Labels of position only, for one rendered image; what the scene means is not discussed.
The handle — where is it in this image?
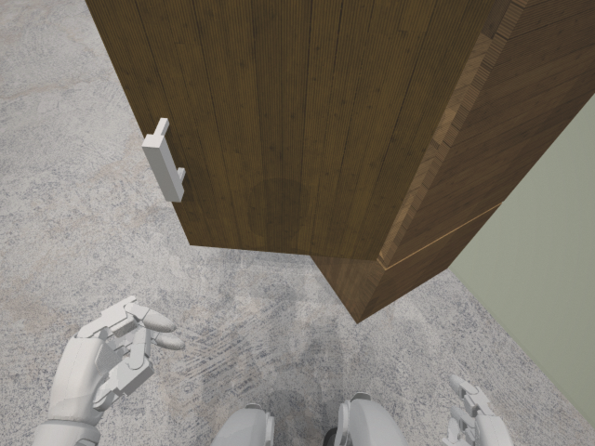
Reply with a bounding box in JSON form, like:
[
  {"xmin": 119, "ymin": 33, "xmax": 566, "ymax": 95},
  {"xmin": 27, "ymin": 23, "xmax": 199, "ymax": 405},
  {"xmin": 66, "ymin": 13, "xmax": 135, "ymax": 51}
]
[{"xmin": 141, "ymin": 118, "xmax": 186, "ymax": 203}]

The robot left hand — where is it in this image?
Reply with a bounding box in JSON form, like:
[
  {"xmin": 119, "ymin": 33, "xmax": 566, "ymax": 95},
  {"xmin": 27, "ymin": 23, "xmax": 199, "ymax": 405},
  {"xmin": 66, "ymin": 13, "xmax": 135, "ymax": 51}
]
[{"xmin": 48, "ymin": 295, "xmax": 186, "ymax": 426}]

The right robot thigh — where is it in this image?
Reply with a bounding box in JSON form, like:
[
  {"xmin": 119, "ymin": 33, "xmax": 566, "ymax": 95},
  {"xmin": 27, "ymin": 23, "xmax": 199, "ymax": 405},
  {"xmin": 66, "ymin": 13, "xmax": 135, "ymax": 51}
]
[{"xmin": 337, "ymin": 399, "xmax": 409, "ymax": 446}]

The left robot thigh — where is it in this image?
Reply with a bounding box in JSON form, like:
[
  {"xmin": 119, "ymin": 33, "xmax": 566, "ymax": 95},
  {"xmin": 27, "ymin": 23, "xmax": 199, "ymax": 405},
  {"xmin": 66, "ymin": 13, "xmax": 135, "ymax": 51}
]
[{"xmin": 210, "ymin": 408, "xmax": 274, "ymax": 446}]

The robot thigh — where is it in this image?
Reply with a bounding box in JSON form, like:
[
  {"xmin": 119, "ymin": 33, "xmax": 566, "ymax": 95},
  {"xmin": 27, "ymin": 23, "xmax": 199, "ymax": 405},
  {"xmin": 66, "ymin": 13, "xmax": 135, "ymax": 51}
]
[
  {"xmin": 337, "ymin": 399, "xmax": 409, "ymax": 446},
  {"xmin": 210, "ymin": 408, "xmax": 274, "ymax": 446}
]

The cupboard door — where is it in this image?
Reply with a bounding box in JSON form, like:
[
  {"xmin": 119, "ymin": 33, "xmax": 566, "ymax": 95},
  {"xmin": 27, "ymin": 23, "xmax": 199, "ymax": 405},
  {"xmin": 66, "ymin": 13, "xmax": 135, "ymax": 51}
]
[{"xmin": 85, "ymin": 0, "xmax": 495, "ymax": 261}]

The robot right hand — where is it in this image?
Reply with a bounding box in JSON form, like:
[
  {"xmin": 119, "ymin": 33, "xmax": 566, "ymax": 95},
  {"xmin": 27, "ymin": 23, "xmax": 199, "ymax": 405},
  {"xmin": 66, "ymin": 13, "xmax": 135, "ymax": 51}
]
[{"xmin": 442, "ymin": 374, "xmax": 514, "ymax": 446}]

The robot left forearm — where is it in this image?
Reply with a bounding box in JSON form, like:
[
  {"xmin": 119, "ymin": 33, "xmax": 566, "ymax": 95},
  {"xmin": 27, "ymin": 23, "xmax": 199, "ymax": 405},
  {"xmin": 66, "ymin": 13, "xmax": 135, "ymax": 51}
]
[{"xmin": 32, "ymin": 420, "xmax": 101, "ymax": 446}]

